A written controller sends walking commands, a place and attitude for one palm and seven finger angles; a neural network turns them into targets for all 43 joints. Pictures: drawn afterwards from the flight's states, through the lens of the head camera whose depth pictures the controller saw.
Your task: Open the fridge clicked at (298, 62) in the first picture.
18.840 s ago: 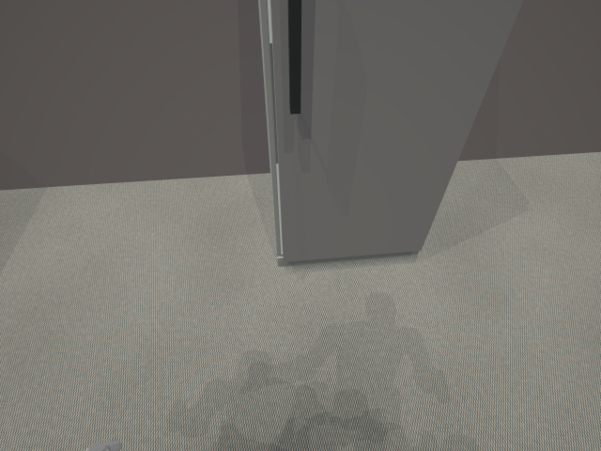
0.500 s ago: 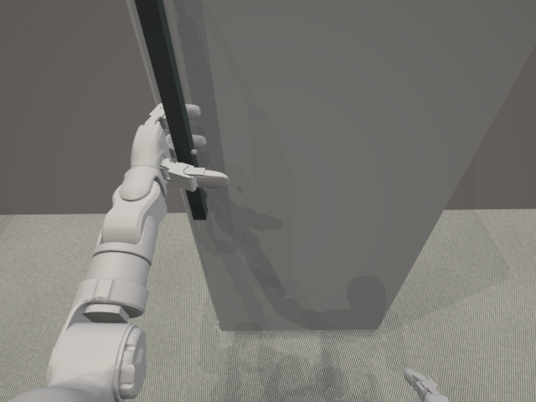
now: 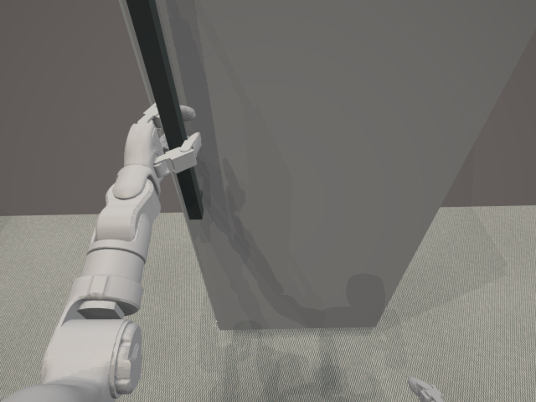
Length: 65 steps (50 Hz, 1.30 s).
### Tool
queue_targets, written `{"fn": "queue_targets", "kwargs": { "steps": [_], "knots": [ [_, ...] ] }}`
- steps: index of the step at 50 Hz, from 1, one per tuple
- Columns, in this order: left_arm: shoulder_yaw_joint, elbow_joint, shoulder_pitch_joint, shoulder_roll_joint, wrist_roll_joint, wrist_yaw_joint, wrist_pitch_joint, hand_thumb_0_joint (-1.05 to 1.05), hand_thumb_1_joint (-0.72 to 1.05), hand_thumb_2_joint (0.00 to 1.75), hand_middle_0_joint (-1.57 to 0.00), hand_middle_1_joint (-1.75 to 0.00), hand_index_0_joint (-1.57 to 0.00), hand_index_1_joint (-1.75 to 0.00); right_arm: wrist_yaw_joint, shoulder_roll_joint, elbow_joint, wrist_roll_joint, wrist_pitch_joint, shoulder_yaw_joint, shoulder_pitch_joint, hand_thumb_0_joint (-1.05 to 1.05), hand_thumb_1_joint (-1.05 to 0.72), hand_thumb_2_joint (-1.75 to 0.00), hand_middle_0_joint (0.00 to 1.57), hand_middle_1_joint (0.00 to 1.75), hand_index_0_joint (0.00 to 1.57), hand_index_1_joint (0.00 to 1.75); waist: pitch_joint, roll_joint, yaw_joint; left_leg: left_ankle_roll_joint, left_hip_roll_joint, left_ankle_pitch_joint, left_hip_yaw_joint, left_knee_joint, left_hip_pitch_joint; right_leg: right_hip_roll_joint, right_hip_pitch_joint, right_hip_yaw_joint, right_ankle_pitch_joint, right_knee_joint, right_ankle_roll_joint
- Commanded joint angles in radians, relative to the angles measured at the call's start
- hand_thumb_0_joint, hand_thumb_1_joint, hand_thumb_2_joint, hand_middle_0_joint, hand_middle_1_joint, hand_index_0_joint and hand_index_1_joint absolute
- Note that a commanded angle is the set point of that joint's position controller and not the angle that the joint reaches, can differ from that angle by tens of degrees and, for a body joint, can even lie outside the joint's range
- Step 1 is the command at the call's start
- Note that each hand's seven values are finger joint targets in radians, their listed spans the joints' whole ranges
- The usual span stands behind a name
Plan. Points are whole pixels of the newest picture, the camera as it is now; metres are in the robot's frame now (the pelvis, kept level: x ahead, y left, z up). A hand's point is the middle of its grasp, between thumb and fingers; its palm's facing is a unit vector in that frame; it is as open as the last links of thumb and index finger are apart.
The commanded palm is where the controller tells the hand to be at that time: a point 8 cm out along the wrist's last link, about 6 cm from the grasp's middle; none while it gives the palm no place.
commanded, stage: grip the handle and tug to test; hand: left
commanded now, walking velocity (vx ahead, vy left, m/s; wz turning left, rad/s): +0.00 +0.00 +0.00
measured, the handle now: (170, 92) +0.47 +0.17 +0.25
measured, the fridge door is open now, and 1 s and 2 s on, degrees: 0 1 27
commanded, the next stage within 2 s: pull the door a little, standing still in 0.78 s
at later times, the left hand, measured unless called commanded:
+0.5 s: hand (187, 150) +0.42 +0.15 +0.19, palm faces +0.08 -1.00 +0.01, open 5.8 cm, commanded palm +0.38 +0.18 +0.19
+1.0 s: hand (186, 157) +0.40 +0.14 +0.19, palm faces +0.06 -1.00 +0.01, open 6.0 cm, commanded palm +0.36 +0.19 +0.19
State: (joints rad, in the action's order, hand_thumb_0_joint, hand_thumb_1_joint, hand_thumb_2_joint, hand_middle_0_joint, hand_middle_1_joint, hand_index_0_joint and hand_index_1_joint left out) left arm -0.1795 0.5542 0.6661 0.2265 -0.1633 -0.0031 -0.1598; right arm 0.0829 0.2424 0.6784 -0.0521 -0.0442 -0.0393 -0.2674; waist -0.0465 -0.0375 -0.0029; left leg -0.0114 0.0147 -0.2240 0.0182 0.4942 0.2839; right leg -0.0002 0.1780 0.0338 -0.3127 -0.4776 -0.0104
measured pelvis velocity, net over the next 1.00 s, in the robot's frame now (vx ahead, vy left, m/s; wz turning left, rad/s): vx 0.04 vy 0.00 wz -0.03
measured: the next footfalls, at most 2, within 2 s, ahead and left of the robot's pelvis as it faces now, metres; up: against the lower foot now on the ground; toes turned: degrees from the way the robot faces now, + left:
none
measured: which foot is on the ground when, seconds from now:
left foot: down 0.00-1.00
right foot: down 0.00-1.00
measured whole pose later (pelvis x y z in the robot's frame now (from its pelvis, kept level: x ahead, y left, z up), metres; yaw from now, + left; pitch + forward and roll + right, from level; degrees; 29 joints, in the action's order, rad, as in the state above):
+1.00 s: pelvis +0.04 +0.00 +0.00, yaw -1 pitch +1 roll +1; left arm -0.18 0.10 0.38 0.19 -0.18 0.01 -0.35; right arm 0.07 0.24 0.62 -0.04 0.02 -0.04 -0.19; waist -0.06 -0.03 0.02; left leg -0.01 0.01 -0.26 -0.01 0.45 0.20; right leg 0.01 0.10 0.01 -0.34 -0.43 -0.01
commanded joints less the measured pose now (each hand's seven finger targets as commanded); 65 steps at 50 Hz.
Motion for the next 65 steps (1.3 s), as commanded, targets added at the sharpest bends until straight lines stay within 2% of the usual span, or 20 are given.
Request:
{"fn": "queue_targets", "kwargs": {
  "steps": [1, 3, 6, 8, 9, 10, 13, 15, 18, 20, 26, 29, 38, 40, 45, 47, 49, 54, 58, 65],
  "knots": [
    [0.027, -0.269, 0.533, 0.090, -0.012, 0.030, 0.075, 0.00, 0.90, 0.90, -0.45, -1.40, -0.45, -1.40, 0.008, 0.113, -0.138, -0.003, -0.053, 0.045, 0.091, 0.00, -0.90, -0.90, 0.20, 0.30, 0.20, 0.30, -0.270, 0.038, -0.032, 0.054, -0.021, 0.236, -0.015, -0.018, -0.243, -0.028, 0.053, 0.012, 0.344, 0.068, -0.007],
    [0.001, -0.268, 0.475, 0.114, -0.010, 0.028, 0.076, 0.00, 0.90, 0.90, -0.45, -1.40, -0.45, -1.40, 0.007, 0.119, -0.142, -0.001, -0.052, 0.049, 0.089, 0.00, -0.90, -0.90, 0.20, 0.30, 0.20, 0.30, -0.289, 0.050, -0.014, 0.054, -0.021, 0.264, -0.013, -0.015, -0.245, -0.030, 0.028, 0.015, 0.363, 0.063, -0.009],
    [0.024, -0.280, 0.489, 0.082, -0.013, 0.030, 0.066, 0.00, 0.90, 0.90, -0.45, -1.40, -0.45, -1.40, 0.006, 0.113, -0.141, -0.001, -0.051, 0.046, 0.090, 0.00, -0.90, -0.90, 0.20, 0.30, 0.20, 0.30, -0.281, 0.047, -0.021, 0.054, -0.023, 0.274, -0.014, -0.014, -0.249, -0.029, 0.035, 0.015, 0.382, 0.061, -0.009],
    [-0.023, -0.288, 0.457, 0.135, -0.013, 0.027, 0.067, 0.00, 0.90, 0.90, -0.45, -1.40, -0.45, -1.40, 0.008, 0.121, -0.143, 0.000, -0.048, 0.051, 0.093, 0.00, -0.90, -0.90, 0.20, 0.30, 0.20, 0.30, -0.299, 0.056, -0.009, 0.056, -0.024, 0.285, -0.020, -0.012, -0.248, -0.028, 0.011, 0.013, 0.398, 0.062, -0.008],
    [0.009, -0.304, 0.476, 0.105, -0.013, 0.032, 0.065, 0.00, 0.90, 0.90, -0.45, -1.40, -0.45, -1.40, 0.007, 0.114, -0.146, -0.001, -0.046, 0.045, 0.102, 0.00, -0.90, -0.90, 0.20, 0.30, 0.20, 0.30, -0.291, 0.022, -0.014, 0.054, -0.025, 0.281, -0.020, -0.016, -0.248, -0.025, 0.017, 0.011, 0.395, 0.060, -0.008],
    [0.018, -0.291, 0.483, 0.091, -0.015, 0.033, 0.060, 0.00, 0.90, 0.90, -0.45, -1.40, -0.45, -1.40, 0.007, 0.111, -0.144, -0.003, -0.047, 0.044, 0.101, 0.00, -0.90, -0.90, 0.20, 0.30, 0.20, 0.30, -0.271, 0.047, -0.021, 0.055, -0.025, 0.269, -0.019, -0.014, -0.244, -0.027, 0.031, 0.013, 0.387, 0.065, -0.007],
    [-0.028, -0.260, 0.457, 0.147, -0.015, 0.034, 0.050, 0.00, 0.90, 0.90, -0.45, -1.40, -0.45, -1.40, 0.012, 0.122, -0.141, 0.000, -0.040, 0.046, 0.097, 0.00, -0.90, -0.90, 0.20, 0.30, 0.20, 0.30, -0.267, 0.074, -0.012, 0.057, -0.023, 0.261, -0.020, -0.018, -0.230, -0.028, 0.022, 0.012, 0.379, 0.070, -0.004],
    [0.003, -0.281, 0.501, 0.113, -0.018, 0.038, 0.048, 0.00, 0.90, 0.90, -0.45, -1.40, -0.45, -1.40, 0.012, 0.113, -0.144, -0.001, -0.038, 0.043, 0.102, 0.00, -0.90, -0.90, 0.20, 0.30, 0.20, 0.30, -0.263, 0.044, -0.024, 0.056, -0.025, 0.258, -0.021, -0.020, -0.237, -0.024, 0.033, 0.010, 0.378, 0.070, -0.005],
    [-0.060, -0.261, 0.463, 0.180, -0.017, 0.035, 0.045, 0.00, 0.90, 0.90, -0.45, -1.40, -0.45, -1.40, 0.015, 0.121, -0.143, 0.002, -0.031, 0.044, 0.097, 0.00, -0.90, -0.90, 0.20, 0.30, 0.20, 0.30, -0.283, 0.055, -0.007, 0.056, -0.027, 0.262, -0.023, -0.016, -0.227, -0.024, 0.009, 0.007, 0.384, 0.070, -0.005],
    [-0.018, -0.304, 0.439, 0.120, -0.020, 0.041, 0.045, 0.00, 0.90, 0.90, -0.45, -1.40, -0.45, -1.40, 0.010, 0.108, -0.159, -0.001, -0.033, 0.042, 0.113, 0.00, -0.90, -0.90, 0.20, 0.30, 0.20, 0.30, -0.299, 0.016, -0.004, 0.054, -0.027, 0.295, -0.024, -0.014, -0.245, -0.022, 0.003, 0.009, 0.418, 0.058, -0.009],
    [0.016, -0.363, 0.376, 0.076, -0.022, 0.040, 0.033, 0.00, 0.90, 0.90, -0.45, -1.40, -0.45, -1.40, 0.002, 0.108, -0.174, -0.003, -0.030, 0.044, 0.123, 0.00, -0.90, -0.90, 0.20, 0.30, 0.20, 0.30, -0.287, 0.048, -0.005, 0.052, -0.020, 0.310, -0.024, -0.018, -0.255, -0.026, 0.000, 0.020, 0.428, 0.056, -0.008],
    [-0.041, -0.432, 0.293, 0.129, -0.024, 0.033, 0.030, 0.00, 0.90, 0.90, -0.45, -1.40, -0.45, -1.40, -0.002, 0.112, -0.191, 0.001, -0.029, 0.047, 0.134, 0.00, -0.90, -0.90, 0.20, 0.30, 0.20, 0.30, -0.328, 0.042, 0.024, 0.054, -0.022, 0.356, -0.030, -0.019, -0.261, -0.023, -0.050, 0.014, 0.483, 0.047, -0.009],
    [-0.057, -0.668, 0.022, 0.123, -0.037, 0.046, -0.031, 0.00, 0.90, 0.90, -0.45, -1.40, -0.45, -1.40, -0.023, 0.105, -0.239, 0.001, -0.015, 0.047, 0.180, 0.00, -0.90, -0.90, 0.20, 0.30, 0.20, 0.30, -0.332, 0.040, 0.059, 0.049, -0.012, 0.512, -0.047, -0.014, -0.284, -0.020, -0.124, 0.023, 0.648, 0.026, -0.006],
    [-0.014, -0.720, 0.037, 0.084, -0.035, 0.044, -0.057, 0.00, 0.90, 0.90, -0.45, -1.40, -0.45, -1.40, -0.024, 0.098, -0.241, 0.001, -0.010, 0.043, 0.190, 0.00, -0.90, -0.90, 0.20, 0.30, 0.20, 0.30, -0.316, 0.009, 0.046, 0.047, -0.011, 0.524, -0.049, -0.013, -0.296, -0.017, -0.105, 0.022, 0.652, 0.028, -0.005],
    [-0.065, -0.719, 0.070, 0.144, -0.031, 0.027, -0.113, 0.00, 0.90, 0.90, -0.45, -1.40, -0.45, -1.40, -0.011, 0.107, -0.222, 0.006, 0.008, 0.042, 0.191, 0.00, -0.90, -0.90, 0.20, 0.30, 0.20, 0.30, -0.292, 0.049, 0.035, 0.047, -0.015, 0.512, -0.048, -0.018, -0.286, -0.018, -0.106, 0.021, 0.671, 0.036, -0.003],
    [-0.045, -0.690, 0.113, 0.114, -0.029, 0.022, -0.133, 0.00, 0.90, 0.90, -0.45, -1.40, -0.45, -1.40, -0.003, 0.101, -0.213, 0.008, 0.013, 0.041, 0.190, 0.00, -0.90, -0.90, 0.20, 0.30, 0.20, 0.30, -0.282, 0.035, 0.026, 0.047, -0.018, 0.497, -0.045, -0.014, -0.295, -0.020, -0.083, 0.022, 0.645, 0.041, -0.004],
    [-0.039, -0.714, 0.060, 0.106, -0.025, 0.020, -0.135, 0.00, 0.90, 0.90, -0.45, -1.40, -0.45, -1.40, -0.005, 0.099, -0.219, 0.010, 0.017, 0.040, 0.195, 0.00, -0.90, -0.90, 0.20, 0.30, 0.20, 0.30, -0.311, 0.010, 0.037, 0.046, -0.018, 0.551, -0.045, -0.009, -0.310, -0.014, -0.107, 0.021, 0.681, 0.032, -0.007],
    [-0.025, -0.793, -0.079, 0.087, -0.035, 0.037, -0.134, 0.00, 0.90, 0.90, -0.45, -1.40, -0.45, -1.40, -0.013, 0.093, -0.247, 0.013, 0.030, 0.036, 0.214, 0.00, -0.90, -0.90, 0.20, 0.30, 0.20, 0.30, -0.326, 0.052, 0.051, 0.046, -0.015, 0.571, -0.043, -0.015, -0.299, -0.005, -0.147, 0.025, 0.734, 0.022, -0.001],
    [-0.037, -0.890, -0.238, 0.098, -0.041, 0.046, -0.138, 0.00, 0.90, 0.90, -0.45, -1.40, -0.45, -1.40, -0.022, 0.089, -0.273, 0.013, 0.036, 0.033, 0.233, 0.00, -0.90, -0.90, 0.20, 0.30, 0.20, 0.30, -0.314, 0.060, 0.070, 0.047, -0.010, 0.579, -0.045, -0.018, -0.292, -0.002, -0.163, 0.024, 0.763, 0.020, 0.003],
    [0.025, -1.195, -0.548, 0.032, -0.056, 0.053, -0.177, 0.00, 0.90, 0.90, -0.45, -1.40, -0.45, -1.40, -0.043, 0.063, -0.322, 0.013, 0.038, 0.015, 0.275, 0.00, -0.90, -0.90, 0.20, 0.30, 0.20, 0.30, -0.256, 0.052, 0.074, 0.045, -0.007, 0.547, -0.044, -0.030, -0.266, 0.004, -0.148, 0.036, 0.758, 0.017, 0.009]
  ]
}}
